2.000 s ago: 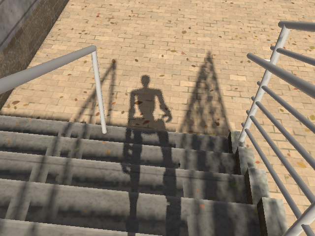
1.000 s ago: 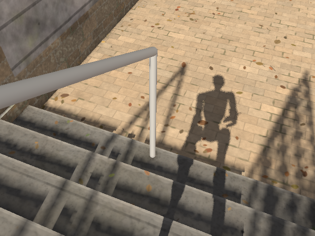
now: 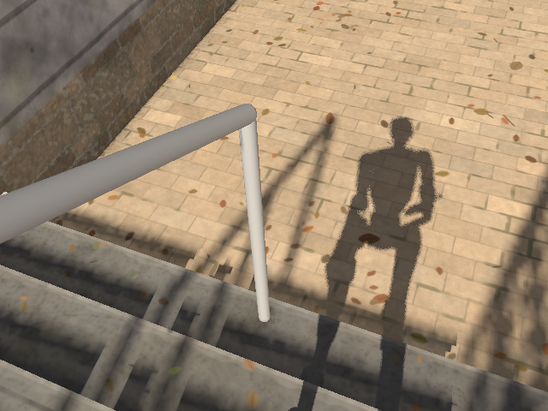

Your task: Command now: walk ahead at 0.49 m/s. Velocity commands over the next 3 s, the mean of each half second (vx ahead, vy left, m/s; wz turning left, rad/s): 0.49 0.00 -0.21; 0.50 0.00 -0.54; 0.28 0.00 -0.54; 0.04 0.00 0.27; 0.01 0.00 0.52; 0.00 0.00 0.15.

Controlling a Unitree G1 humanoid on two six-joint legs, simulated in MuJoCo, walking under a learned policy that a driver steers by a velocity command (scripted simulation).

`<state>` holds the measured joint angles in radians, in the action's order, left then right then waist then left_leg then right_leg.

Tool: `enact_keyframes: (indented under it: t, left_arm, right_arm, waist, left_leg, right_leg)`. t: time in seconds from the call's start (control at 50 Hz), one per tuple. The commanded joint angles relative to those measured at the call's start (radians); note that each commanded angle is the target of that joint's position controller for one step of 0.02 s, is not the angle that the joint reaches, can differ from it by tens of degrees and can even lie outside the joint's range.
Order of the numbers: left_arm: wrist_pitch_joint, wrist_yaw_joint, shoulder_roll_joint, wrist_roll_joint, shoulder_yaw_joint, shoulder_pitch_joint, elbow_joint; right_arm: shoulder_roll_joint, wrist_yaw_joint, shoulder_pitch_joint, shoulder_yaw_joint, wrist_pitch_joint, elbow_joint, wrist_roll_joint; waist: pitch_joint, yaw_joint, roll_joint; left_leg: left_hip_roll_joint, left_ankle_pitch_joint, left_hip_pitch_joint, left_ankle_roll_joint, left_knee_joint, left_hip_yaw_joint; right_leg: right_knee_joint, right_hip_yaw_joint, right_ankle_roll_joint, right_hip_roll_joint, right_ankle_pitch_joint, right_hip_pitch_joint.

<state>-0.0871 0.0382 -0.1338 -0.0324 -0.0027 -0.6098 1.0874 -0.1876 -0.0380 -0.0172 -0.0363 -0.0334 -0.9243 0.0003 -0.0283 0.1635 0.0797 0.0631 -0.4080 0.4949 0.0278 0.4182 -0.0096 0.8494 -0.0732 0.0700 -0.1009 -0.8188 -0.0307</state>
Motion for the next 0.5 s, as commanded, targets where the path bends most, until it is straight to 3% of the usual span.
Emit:
enact_keyframes:
  t: [0.02,0.04,0.06,0.08,0.1,0.12,0.14,0.16,0.18,0.2,0.22,0.24,0.26,0.28,0.3,0.32,0.34,0.36,0.4,0.42,0.46,0.5]
  left_arm:
    - [0.009,-0.061,-0.089,-0.078,0.007,-0.201,0.106]
    - [-0.004,-0.096,-0.126,-0.062,-0.017,-0.109,0.087]
    - [0.004,-0.123,-0.125,-0.078,-0.012,-0.056,0.085]
    - [0.005,-0.161,-0.149,-0.081,-0.019,0.012,0.08]
    - [-0.009,-0.189,-0.085,-0.071,-0.017,-0.129,0.128]
    - [-0.012,-0.201,-0.13,-0.049,-0.023,-0.141,0.08]
    - [-0.039,-0.193,-0.151,-0.016,-0.022,0.059,-0.027]
    - [-0.05,-0.164,-0.149,0.0,-0.012,0.18,-0.076]
    - [-0.045,-0.138,-0.136,-0.015,-0.001,0.184,-0.086]
    - [-0.043,-0.13,-0.116,-0.037,-0.005,0.19,-0.076]
    - [-0.032,-0.121,-0.068,-0.06,0.008,0.199,-0.077]
    - [-0.018,-0.128,-0.043,-0.075,0.004,0.196,-0.048]
    - [-0.009,-0.135,-0.048,-0.082,-0.001,0.203,-0.048]
    - [-0.003,-0.135,-0.032,-0.079,0.001,0.208,-0.058]
    - [-0.009,-0.14,-0.016,-0.077,0.011,0.122,-0.041]
    - [-0.017,-0.133,-0.015,-0.097,0.015,0.221,-0.065]
    - [-0.027,-0.124,-0.025,-0.084,0.015,0.286,-0.077]
    - [-0.02,-0.124,-0.051,-0.057,0.006,0.34,-0.089]
    - [0.003,-0.126,-0.101,-0.056,-0.009,0.387,-0.127]
    - [0.004,-0.124,-0.15,-0.061,-0.02,0.444,-0.162]
    - [0.004,-0.112,-0.153,-0.05,-0.015,0.551,-0.193]
    - [0.009,-0.12,-0.119,-0.054,-0.002,0.647,-0.217]
  right_arm:
    - [-0.002,-0.046,0.052,0.032,-0.007,0.062,0.158]
    - [-0.077,-0.049,0.003,-0.004,0.002,0.052,0.151]
    - [-0.115,-0.045,-0.153,-0.009,-0.001,-0.013,0.119]
    - [-0.21,-0.037,-0.495,-0.054,-0.013,-0.109,0.088]
    - [-0.22,-0.04,-0.766,-0.049,-0.007,-0.152,0.097]
    - [-0.287,-0.065,-0.755,-0.051,-0.009,-0.141,0.072]
    - [-0.26,-0.064,-0.697,-0.051,-0.02,-0.138,0.093]
    - [-0.229,-0.062,-0.562,-0.049,-0.03,-0.129,0.097]
    - [-0.103,-0.06,-0.425,-0.009,-0.029,-0.093,0.103]
    - [-0.022,-0.046,-0.314,0.023,-0.044,-0.062,0.116]
    - [0.029,-0.017,-0.265,0.043,-0.064,-0.048,0.113]
    - [0.075,-0.002,-0.291,0.059,-0.076,-0.048,0.088]
    - [0.018,0.0,-0.35,0.05,-0.083,-0.058,0.075]
    - [-0.041,0.003,-0.427,0.043,-0.089,-0.093,0.092]
    - [-0.07,0.008,-0.453,0.037,-0.097,-0.094,0.12]
    - [0.029,0.024,-0.474,0.071,-0.113,-0.105,0.115]
    - [0.027,0.036,-0.483,0.076,-0.121,-0.11,0.105]
    - [0.002,0.026,-0.503,0.079,-0.111,-0.126,0.108]
    - [-0.006,0.012,-0.498,0.086,-0.1,-0.133,0.116]
    - [-0.022,0.008,-0.476,0.083,-0.097,-0.104,0.105]
    - [-0.024,0.029,-0.589,0.083,-0.087,-0.146,0.084]
    - [-0.04,0.049,-0.709,0.07,-0.061,-0.192,0.079]
  waist:
    - [-0.065,-0.031,-0.175]
    - [-0.08,-0.08,-0.109]
    - [-0.05,-0.122,-0.056]
    - [0.048,-0.272,0.007]
    - [0.302,-0.318,0.222]
    - [0.484,-0.301,0.246]
    - [0.313,-0.344,0.109]
    - [0.12,-0.295,-0.06]
    - [0.059,-0.221,-0.204]
    - [-0.045,-0.147,-0.22]
    - [-0.104,-0.092,-0.101]
    - [-0.109,-0.106,-0.111]
    - [-0.08,-0.115,-0.042]
    - [-0.031,-0.112,-0.011]
    - [-0.008,-0.086,-0.009]
    - [-0.023,-0.132,-0.079]
    - [0.019,-0.143,-0.1]
    - [0.022,-0.14,-0.064]
    - [-0.028,-0.114,-0.032]
    - [-0.056,-0.121,-0.06]
    - [-0.116,-0.179,-0.074]
    - [-0.143,-0.251,-0.072]
  left_leg:
    - [0.11,0.125,0.011,0.051,-0.121,0.101]
    - [0.063,0.252,-0.034,0.047,-0.058,0.02]
    - [0.099,0.157,-0.232,0.049,-0.086,0.067]
    - [0.026,0.101,-0.643,0.07,-0.09,-0.039]
    - [0.115,-0.333,-1.188,0.279,0.249,0.03]
    - [0.246,-0.478,-1.351,0.406,0.32,0.269]
    - [0.348,-0.174,-1.27,0.455,0.179,0.472]
    - [0.371,0.179,-1.01,0.399,0.045,0.401]
    - [0.343,0.257,-0.765,0.33,-0.021,0.296]
    - [0.281,0.197,-0.428,0.304,-0.056,0.195]
    - [0.234,0.171,-0.194,0.263,-0.111,0.154]
    - [0.19,0.24,-0.035,0.256,-0.15,0.067]
    - [0.171,0.226,-0.023,0.277,-0.138,0.072]
    - [0.182,0.14,-0.024,0.286,-0.094,0.083]
    - [0.166,0.07,-0.032,0.25,-0.015,0.054]
    - [0.172,0.157,-0.117,0.215,0.013,0.039]
    - [0.088,0.317,-0.074,0.157,0.091,-0.05]
    - [0.059,0.364,0.019,0.125,0.098,-0.073]
    - [0.088,0.396,0.096,0.116,0.117,-0.039]
    - [0.108,0.409,0.013,0.116,0.165,-0.019]
    - [0.172,0.41,-0.257,0.133,0.259,0.056]
    - [0.186,0.379,-0.462,0.142,0.33,0.092]
  right_leg:
    - [-0.039,0.323,0.127,0.264,0.827,0.015]
    - [0.007,0.323,0.155,0.279,0.913,0.009]
    - [0.153,0.314,0.14,0.262,0.83,-0.098]
    - [0.401,0.222,0.103,0.167,0.852,-0.292]
    - [0.916,0.144,0.015,0.003,0.32,-0.638]
    - [1.232,0.169,-0.019,-0.028,-0.018,-0.809]
    - [1.284,0.179,-0.035,-0.04,0.02,-1.114]
    - [1.153,0.183,-0.009,0.068,0.176,-1.203]
    - [0.918,0.228,0.022,0.166,0.36,-1.088]
    - [0.638,0.237,0.045,0.227,0.559,-0.903]
    - [0.472,0.243,0.068,0.282,0.692,-0.755]
    - [0.237,0.229,0.071,0.294,0.864,-0.633]
    - [0.198,0.179,0.063,0.254,0.878,-0.606]
    - [0.221,0.167,0.046,0.244,0.895,-0.601]
    - [0.227,0.18,0.034,0.233,0.977,-0.587]
    - [0.002,0.251,0.022,0.27,1.183,-0.709]
    - [-0.16,0.213,0.017,0.248,1.377,-0.578]
    - [-0.125,0.15,0.01,0.204,1.443,-0.457]
    - [-0.056,0.14,0.004,0.189,1.378,-0.377]
    - [-0.077,0.144,0.002,0.192,1.301,-0.447]
    - [-0.229,0.168,-0.013,0.224,1.182,-0.646]
    - [-0.393,0.141,-0.021,0.236,1.087,-0.74]
